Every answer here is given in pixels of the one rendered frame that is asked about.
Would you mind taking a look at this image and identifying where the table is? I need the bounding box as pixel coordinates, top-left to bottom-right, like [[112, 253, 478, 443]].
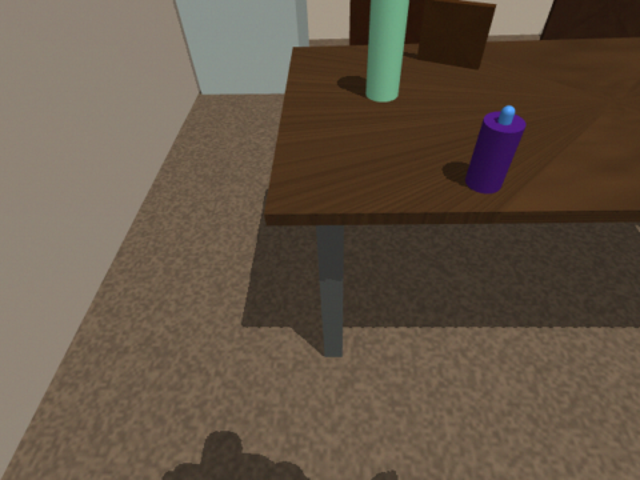
[[264, 37, 640, 357]]

